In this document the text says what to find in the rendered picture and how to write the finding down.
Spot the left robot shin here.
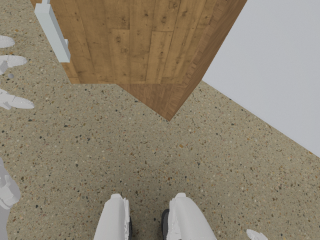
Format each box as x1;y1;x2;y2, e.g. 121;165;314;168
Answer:
104;193;129;240

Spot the left robot hand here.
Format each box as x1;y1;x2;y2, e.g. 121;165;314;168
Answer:
0;35;35;110

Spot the cupboard door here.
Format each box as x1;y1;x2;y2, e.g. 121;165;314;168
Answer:
30;0;217;84

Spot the left robot upper arm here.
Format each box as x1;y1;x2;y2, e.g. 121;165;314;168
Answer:
0;166;21;240

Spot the right robot hand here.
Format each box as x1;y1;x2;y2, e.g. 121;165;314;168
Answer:
246;229;268;240

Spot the robot left thigh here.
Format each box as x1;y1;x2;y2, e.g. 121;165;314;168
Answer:
93;197;130;240

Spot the handle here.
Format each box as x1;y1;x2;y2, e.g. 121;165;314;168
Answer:
34;0;71;63

